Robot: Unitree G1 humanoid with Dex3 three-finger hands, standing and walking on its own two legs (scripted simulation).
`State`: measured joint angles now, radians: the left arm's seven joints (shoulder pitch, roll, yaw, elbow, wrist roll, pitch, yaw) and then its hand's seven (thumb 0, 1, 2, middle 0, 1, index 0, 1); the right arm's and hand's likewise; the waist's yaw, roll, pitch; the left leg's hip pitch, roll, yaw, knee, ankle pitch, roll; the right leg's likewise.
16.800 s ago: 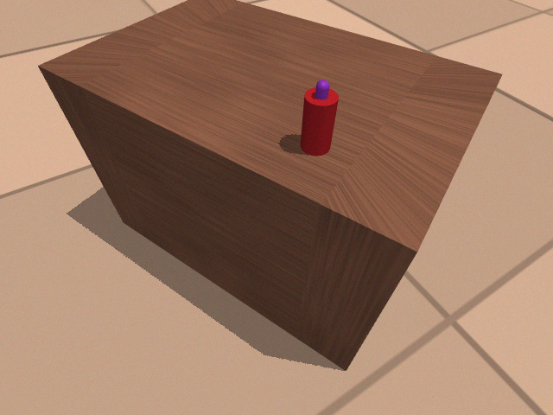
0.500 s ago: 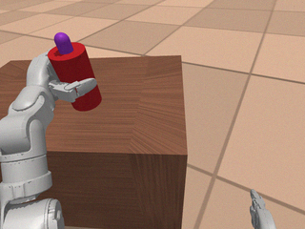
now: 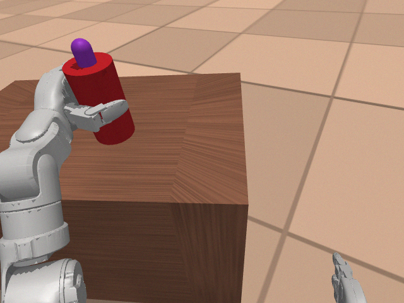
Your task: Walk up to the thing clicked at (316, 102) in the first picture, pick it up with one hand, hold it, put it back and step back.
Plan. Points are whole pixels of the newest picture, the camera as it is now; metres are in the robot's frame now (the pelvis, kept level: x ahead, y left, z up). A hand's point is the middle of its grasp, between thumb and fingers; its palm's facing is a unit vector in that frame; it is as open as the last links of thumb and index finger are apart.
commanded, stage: hold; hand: left
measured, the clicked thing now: (99, 92) +0.34 +0.16 +0.31
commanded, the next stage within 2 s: crouch in 1.70 s
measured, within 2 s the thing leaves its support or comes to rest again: neither
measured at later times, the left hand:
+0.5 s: hand (101, 93) +0.35 +0.16 +0.30, palm faces +0.08 -1.00 +0.02, open 10.0 cm
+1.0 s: hand (98, 96) +0.35 +0.17 +0.30, palm faces +0.10 -1.00 +0.01, open 10.0 cm
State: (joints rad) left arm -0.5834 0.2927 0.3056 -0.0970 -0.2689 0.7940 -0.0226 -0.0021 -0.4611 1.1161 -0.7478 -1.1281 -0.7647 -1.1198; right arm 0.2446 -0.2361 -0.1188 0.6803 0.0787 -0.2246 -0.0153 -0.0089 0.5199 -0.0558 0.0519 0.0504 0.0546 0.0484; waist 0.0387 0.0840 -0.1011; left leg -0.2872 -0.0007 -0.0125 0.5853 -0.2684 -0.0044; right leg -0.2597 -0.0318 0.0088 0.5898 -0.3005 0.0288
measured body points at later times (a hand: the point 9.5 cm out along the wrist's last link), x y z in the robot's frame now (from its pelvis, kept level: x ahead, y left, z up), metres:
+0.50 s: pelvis +0.00 +0.00 +0.00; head -0.05 -0.03 +0.45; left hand +0.34 +0.22 +0.30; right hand +0.18 -0.25 -0.08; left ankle +0.03 +0.12 -0.73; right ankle +0.01 -0.14 -0.73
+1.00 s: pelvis +0.00 +0.00 +0.00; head -0.05 -0.03 +0.45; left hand +0.33 +0.22 +0.30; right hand +0.17 -0.26 -0.07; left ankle +0.03 +0.12 -0.73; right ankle +0.01 -0.14 -0.73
